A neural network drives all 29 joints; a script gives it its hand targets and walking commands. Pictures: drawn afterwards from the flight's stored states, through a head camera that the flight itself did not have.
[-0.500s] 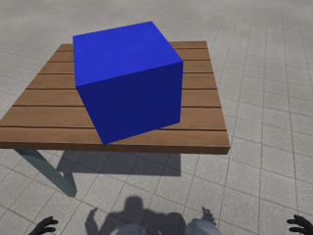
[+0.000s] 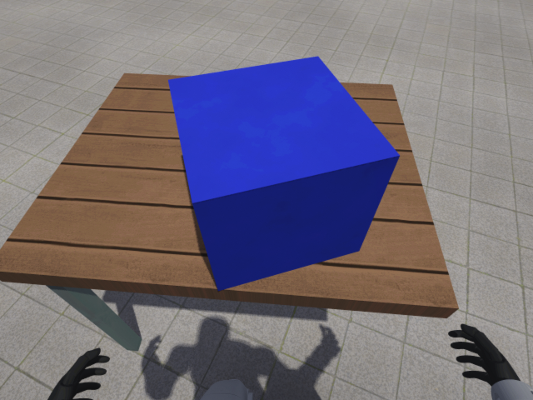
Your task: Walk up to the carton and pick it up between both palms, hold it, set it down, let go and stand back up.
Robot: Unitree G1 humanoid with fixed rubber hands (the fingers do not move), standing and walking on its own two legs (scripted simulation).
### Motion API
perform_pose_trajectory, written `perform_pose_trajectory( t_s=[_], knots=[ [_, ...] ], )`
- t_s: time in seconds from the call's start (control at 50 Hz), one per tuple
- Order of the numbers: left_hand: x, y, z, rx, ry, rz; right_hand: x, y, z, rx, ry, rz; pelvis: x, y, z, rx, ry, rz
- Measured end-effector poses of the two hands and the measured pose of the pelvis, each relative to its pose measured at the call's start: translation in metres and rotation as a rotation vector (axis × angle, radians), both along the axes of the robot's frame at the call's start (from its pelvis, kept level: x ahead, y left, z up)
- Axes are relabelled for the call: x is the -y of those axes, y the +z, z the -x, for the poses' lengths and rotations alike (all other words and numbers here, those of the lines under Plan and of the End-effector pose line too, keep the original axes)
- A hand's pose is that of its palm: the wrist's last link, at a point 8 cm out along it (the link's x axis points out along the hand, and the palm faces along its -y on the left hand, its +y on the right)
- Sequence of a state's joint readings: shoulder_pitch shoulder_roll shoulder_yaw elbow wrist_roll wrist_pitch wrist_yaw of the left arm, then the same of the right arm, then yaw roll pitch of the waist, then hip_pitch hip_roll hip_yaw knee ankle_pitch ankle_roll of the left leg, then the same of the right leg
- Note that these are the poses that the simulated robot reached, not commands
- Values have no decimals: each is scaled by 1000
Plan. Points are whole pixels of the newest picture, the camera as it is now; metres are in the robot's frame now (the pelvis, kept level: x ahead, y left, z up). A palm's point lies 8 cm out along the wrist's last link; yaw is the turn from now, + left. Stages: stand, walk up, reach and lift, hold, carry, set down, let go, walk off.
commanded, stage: walk up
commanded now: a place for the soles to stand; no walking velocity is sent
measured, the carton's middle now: (269, 170) +0.48 +0.04 +0.05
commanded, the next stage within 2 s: none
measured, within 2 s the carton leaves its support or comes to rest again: neither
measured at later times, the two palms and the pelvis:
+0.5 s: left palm out of the picture +0.09 +0.31 -0.07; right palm out of the picture +0.11 -0.33 -0.06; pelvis +0.00 -0.01 +0.03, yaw -3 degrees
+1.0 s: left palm out of the picture +0.11 +0.37 -0.07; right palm out of the picture +0.09 -0.24 -0.10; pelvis +0.01 +0.05 +0.02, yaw -5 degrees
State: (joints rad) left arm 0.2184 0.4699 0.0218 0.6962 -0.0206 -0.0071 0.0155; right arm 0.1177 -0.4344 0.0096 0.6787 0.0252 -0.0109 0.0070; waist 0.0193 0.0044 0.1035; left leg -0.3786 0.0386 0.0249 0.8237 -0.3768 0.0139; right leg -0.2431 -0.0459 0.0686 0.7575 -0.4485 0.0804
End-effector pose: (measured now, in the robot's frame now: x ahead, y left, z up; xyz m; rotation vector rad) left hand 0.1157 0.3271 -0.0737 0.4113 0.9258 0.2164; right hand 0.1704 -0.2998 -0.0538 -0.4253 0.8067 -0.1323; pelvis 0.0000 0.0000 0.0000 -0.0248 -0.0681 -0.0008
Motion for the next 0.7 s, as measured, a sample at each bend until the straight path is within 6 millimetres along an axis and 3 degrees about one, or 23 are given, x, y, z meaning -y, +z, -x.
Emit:
perform_pose_trajectory(
  t_s=[0.1,0.24,0.4,0.56,0.62,0.7],
  knots=[
    [0,-5,-2,-48,10,21,5,10,2,-21,-37,13,-2,9,-2,3,-16,3],
    [5,-7,13,-136,29,43,15,13,21,-85,-105,6,-1,22,0,5,-33,-3],
    [12,-4,25,-204,48,53,23,4,49,-165,-185,-27,3,31,2,1,-41,-18],
    [21,2,19,-209,47,30,27,-10,71,-242,-241,-70,6,34,1,-9,-43,-25],
    [9,8,19,-196,50,-29,28,-17,76,-271,-244,-78,2,31,1,-19,-38,-22],
    [-23,14,25,-191,65,-110,22,-25,76,-302,-217,-58,-12,23,0,-25,-29,-19]
  ],
)
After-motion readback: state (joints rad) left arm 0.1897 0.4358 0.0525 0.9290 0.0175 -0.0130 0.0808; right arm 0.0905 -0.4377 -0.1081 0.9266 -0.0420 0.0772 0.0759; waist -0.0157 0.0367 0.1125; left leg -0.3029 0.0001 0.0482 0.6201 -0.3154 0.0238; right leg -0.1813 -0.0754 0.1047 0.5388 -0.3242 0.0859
